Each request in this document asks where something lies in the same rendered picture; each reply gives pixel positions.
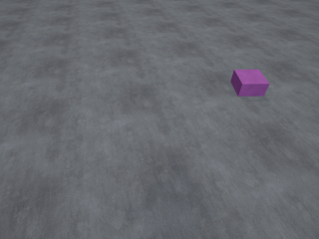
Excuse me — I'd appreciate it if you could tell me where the carton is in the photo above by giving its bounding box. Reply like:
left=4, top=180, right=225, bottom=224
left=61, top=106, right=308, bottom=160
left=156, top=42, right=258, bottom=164
left=230, top=69, right=270, bottom=97

